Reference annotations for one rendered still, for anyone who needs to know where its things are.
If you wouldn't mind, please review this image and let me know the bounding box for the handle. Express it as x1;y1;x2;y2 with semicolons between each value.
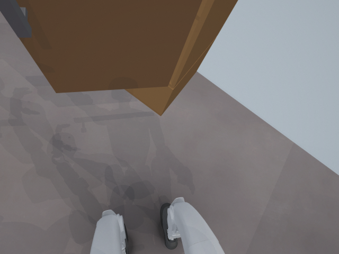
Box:
0;0;32;38

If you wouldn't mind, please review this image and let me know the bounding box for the robot left thigh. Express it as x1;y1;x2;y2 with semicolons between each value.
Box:
90;214;126;254

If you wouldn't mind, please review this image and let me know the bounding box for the right robot shin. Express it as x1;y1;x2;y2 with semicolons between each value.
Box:
167;197;185;240

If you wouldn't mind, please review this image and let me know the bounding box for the cupboard door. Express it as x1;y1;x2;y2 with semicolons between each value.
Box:
16;0;202;93

